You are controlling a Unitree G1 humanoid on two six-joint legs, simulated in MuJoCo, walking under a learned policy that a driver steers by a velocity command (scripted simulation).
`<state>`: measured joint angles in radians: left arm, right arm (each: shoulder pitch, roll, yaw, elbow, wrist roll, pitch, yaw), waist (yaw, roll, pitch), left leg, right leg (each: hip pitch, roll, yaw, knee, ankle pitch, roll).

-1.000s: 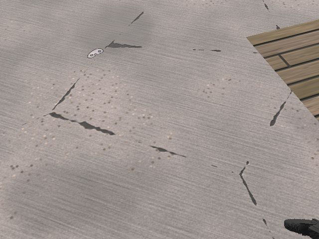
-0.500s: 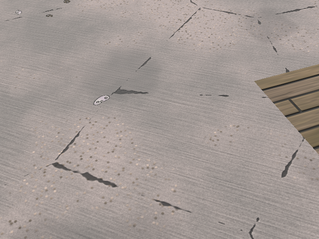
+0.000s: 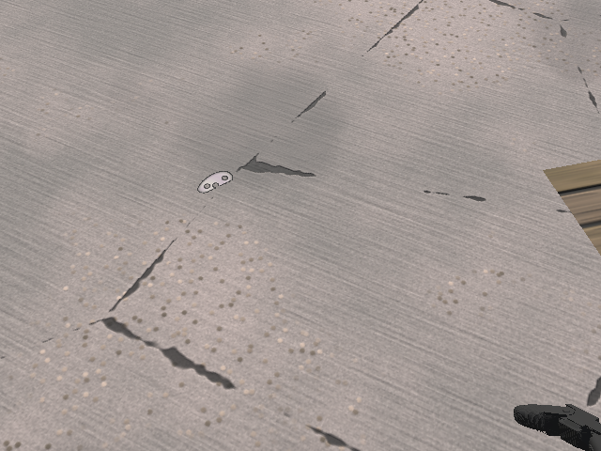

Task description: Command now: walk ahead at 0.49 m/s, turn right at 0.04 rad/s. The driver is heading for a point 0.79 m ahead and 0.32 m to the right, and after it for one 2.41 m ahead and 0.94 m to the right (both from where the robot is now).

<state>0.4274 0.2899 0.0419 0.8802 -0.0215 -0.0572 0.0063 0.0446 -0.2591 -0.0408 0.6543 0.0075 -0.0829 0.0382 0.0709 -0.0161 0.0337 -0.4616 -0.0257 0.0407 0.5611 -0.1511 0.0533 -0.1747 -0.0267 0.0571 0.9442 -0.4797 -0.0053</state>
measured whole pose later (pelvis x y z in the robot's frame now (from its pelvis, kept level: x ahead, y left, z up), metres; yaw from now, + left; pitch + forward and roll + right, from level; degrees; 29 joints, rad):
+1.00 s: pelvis +0.57 -0.10 +0.00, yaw -30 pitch +2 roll +1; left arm 0.38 0.31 0.08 0.72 -0.03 -0.02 0.02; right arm 0.06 -0.27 -0.05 0.71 -0.01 -0.12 0.02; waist 0.06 -0.03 0.01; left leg -0.45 -0.03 -0.01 0.55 -0.14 0.01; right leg -0.22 0.08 0.20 0.90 -0.51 -0.04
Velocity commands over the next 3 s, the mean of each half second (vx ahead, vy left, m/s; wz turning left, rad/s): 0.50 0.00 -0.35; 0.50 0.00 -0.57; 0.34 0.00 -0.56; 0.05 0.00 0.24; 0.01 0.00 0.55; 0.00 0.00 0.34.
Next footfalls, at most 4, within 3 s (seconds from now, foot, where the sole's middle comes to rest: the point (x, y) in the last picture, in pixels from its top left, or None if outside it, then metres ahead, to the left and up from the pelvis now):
0.46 right None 0.41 -0.16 -0.76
0.94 left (359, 327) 0.74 -0.06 -0.76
1.42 right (504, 318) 0.79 -0.41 -0.76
1.88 left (414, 275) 0.90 -0.20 -0.76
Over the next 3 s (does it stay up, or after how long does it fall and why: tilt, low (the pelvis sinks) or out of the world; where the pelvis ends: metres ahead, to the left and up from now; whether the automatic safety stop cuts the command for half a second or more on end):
stays up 0.82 -0.24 0.02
